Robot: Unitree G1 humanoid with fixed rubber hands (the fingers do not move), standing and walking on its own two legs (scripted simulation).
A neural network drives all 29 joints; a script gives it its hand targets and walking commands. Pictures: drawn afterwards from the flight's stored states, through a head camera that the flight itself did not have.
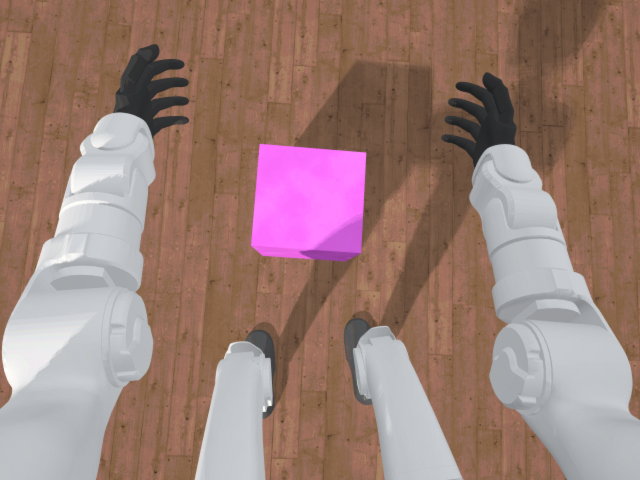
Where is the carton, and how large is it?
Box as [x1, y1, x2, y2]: [251, 144, 365, 260]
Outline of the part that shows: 260,144 251,245 262,255 346,260 360,253 365,153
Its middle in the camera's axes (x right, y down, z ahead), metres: -0.03 -0.07 +0.87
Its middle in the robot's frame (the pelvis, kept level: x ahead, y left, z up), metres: +0.50 -0.03 -0.52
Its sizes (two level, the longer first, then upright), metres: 0.210 0.200 0.250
